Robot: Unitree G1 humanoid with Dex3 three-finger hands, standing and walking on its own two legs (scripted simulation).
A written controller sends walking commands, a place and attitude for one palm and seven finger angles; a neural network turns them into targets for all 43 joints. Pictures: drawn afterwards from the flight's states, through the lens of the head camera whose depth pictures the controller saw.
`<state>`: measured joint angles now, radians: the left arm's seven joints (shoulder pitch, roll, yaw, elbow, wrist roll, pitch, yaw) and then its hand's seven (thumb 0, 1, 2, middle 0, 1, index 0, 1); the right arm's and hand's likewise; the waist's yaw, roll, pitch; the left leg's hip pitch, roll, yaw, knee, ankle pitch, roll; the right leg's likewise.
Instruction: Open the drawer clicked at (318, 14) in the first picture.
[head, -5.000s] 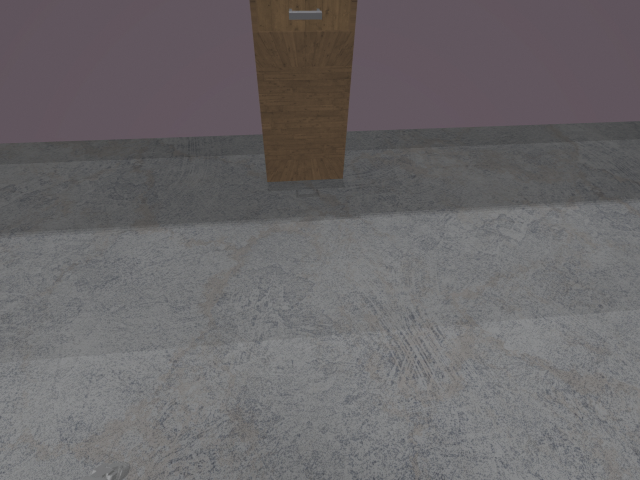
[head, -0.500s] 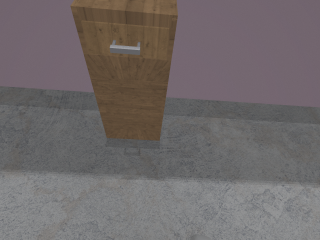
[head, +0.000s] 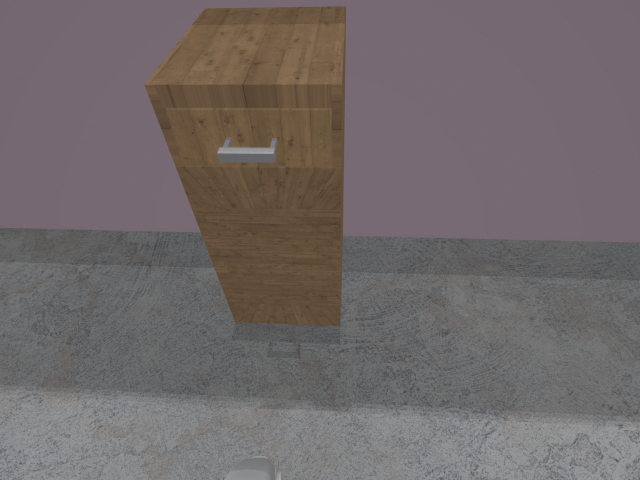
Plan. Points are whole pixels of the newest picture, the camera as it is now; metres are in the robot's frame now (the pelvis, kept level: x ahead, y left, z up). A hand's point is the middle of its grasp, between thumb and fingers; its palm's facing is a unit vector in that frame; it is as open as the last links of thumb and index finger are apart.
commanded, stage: take the last steps up to it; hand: left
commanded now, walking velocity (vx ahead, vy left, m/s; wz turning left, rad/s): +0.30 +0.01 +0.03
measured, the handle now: (249, 148) +0.73 +0.19 +0.01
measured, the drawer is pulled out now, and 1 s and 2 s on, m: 0.00 0.00 0.00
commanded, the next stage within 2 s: come to a stop and stand still in 0.42 s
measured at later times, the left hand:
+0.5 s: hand (181, 454) +0.20 +0.24 -0.18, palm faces +0.06 -0.98 -0.19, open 7.4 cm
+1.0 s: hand (197, 412) +0.26 +0.23 -0.18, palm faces +0.06 -0.97 -0.24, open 7.3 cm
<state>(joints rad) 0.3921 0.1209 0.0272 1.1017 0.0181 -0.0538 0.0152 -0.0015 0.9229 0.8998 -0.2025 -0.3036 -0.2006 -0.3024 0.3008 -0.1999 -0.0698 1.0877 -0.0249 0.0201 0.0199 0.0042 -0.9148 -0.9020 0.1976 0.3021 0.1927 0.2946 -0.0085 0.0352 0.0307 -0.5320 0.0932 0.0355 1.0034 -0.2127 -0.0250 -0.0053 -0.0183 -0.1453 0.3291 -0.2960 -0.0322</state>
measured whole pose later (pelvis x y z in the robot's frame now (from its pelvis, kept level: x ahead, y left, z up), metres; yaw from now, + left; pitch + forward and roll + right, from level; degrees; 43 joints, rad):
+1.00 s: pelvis +0.17 +0.04 -0.01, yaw +0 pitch -1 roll +1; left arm 0.12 0.17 0.06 0.99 0.03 0.03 0.04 -0.01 0.91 0.90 -0.21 -0.30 -0.20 -0.30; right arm 0.22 -0.18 -0.06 1.03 -0.01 0.05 -0.01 0.00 -0.91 -0.90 0.20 0.30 0.19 0.29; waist 0.01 0.00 0.09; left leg -0.30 0.02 0.03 0.79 -0.46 -0.03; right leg -0.37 -0.09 -0.11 0.49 -0.10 -0.02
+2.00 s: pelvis +0.11 +0.05 +0.00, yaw -1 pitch -1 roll +0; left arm 0.30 0.11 0.01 1.14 0.00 0.01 0.04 0.00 0.91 0.90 -0.20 -0.30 -0.20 -0.30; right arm 0.35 -0.11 0.00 1.17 -0.01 0.01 -0.03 0.00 -0.91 -0.90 0.20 0.30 0.19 0.29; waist -0.01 0.00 0.04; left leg -0.22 0.03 0.06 0.41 -0.17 -0.01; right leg -0.15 0.03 -0.05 0.42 -0.26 -0.05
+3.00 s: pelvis +0.08 +0.07 -0.01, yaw -1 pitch -2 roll +0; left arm 0.49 0.12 0.04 1.08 0.03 0.02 0.02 0.00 0.91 0.90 -0.20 -0.30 -0.20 -0.30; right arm 0.36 -0.16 -0.04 1.10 -0.02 0.04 -0.03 0.00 -0.91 -0.90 0.20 0.30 0.20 0.30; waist 0.02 0.01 -0.02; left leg -0.36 0.01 0.07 0.69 -0.37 0.04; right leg -0.18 0.01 -0.11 0.46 -0.25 -0.06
